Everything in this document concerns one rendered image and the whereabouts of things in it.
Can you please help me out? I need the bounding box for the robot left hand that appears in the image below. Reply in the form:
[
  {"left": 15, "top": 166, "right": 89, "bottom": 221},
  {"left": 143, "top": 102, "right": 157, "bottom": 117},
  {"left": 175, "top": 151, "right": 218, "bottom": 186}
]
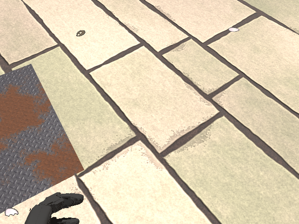
[{"left": 24, "top": 192, "right": 84, "bottom": 224}]

